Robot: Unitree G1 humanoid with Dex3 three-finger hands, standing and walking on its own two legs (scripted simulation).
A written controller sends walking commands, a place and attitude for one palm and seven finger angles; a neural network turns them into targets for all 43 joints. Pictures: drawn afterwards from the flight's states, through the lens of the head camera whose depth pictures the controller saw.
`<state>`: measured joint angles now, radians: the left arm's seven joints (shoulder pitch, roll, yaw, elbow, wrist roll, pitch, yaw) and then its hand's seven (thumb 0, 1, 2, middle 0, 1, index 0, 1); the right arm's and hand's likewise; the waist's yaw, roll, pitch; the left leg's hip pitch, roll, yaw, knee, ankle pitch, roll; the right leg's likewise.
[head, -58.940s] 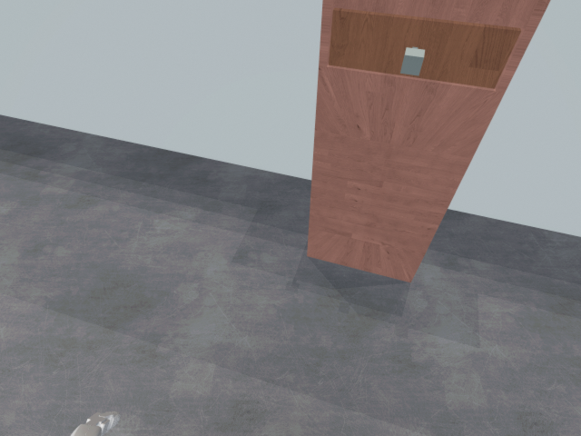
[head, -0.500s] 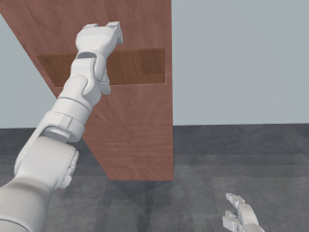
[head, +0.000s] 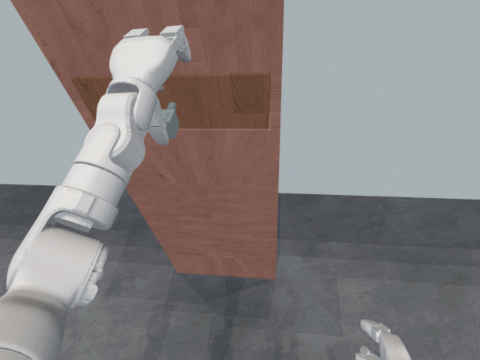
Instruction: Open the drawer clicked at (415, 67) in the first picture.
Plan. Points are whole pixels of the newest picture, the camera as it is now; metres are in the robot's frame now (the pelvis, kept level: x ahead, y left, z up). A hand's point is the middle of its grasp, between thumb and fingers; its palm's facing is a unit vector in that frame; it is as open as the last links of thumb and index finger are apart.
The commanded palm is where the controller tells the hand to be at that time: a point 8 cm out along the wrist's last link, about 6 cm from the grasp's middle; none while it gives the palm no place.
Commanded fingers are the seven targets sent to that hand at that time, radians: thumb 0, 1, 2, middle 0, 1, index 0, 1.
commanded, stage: lower the fingers behind the handle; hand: left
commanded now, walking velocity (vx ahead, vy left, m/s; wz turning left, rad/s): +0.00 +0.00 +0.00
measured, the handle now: (167, 117) +0.53 +0.16 +0.13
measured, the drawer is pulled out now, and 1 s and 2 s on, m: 0.00 0.00 0.00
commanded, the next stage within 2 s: close the thumb around the handle in 1.54 s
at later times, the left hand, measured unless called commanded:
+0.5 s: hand (173, 129) +0.46 +0.13 +0.16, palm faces +0.03 -0.09 -1.00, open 14.0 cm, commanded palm +0.44 +0.16 +0.23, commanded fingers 0.00 -0.50 0.30 -0.30 -1.20 -0.30 -1.20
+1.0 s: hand (165, 134) +0.47 +0.15 +0.14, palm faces +0.00 -0.04 -1.00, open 13.8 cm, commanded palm +0.44 +0.16 +0.19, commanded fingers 0.00 -0.50 0.30 -0.30 -1.20 -0.30 -1.20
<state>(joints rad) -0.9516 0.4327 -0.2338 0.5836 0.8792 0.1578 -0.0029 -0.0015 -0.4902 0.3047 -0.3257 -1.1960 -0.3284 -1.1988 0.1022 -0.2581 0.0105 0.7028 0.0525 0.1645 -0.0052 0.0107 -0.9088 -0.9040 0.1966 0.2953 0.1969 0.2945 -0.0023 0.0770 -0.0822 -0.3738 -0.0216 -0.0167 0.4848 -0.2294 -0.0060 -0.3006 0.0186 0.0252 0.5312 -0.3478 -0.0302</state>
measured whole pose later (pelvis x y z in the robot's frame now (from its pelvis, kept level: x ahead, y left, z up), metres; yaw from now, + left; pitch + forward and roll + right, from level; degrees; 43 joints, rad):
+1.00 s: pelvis +0.00 +0.01 -0.01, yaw -1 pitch +9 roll +1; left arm -0.85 0.41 -0.22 0.72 0.95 0.08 -0.02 0.00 -0.49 0.31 -0.27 -1.22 -0.32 -1.20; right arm 0.26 -0.28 -0.05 0.67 0.05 0.20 -0.03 0.01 -0.91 -0.90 0.20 0.30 0.20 0.29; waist -0.04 0.05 -0.11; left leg -0.44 -0.01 0.00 0.56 -0.27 0.01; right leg -0.36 0.02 0.04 0.57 -0.37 -0.02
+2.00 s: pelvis +0.01 +0.01 -0.01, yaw -1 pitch +10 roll +0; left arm -0.81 0.38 -0.23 0.69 0.95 0.13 0.02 0.00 0.05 0.54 -0.26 -1.22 -0.36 -1.26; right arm 0.23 -0.25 -0.04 0.67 0.05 0.22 -0.02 0.01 -0.91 -0.90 0.20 0.30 0.20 0.29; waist -0.04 0.07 -0.12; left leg -0.47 -0.02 0.00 0.59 -0.29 0.01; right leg -0.38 0.02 0.04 0.59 -0.38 -0.02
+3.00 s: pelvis +0.02 +0.01 +0.00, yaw +0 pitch +8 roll +1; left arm -0.61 0.42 -0.27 0.39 0.91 0.15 -0.04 -0.02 0.45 0.76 -0.15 -1.33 -0.42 -1.35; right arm 0.16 -0.27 -0.03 0.65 0.05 0.20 -0.01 0.01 -0.91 -0.90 0.20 0.30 0.20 0.29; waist 0.01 0.08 -0.10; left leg -0.40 -0.02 -0.01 0.55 -0.30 0.01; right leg -0.30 0.02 0.02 0.55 -0.40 -0.02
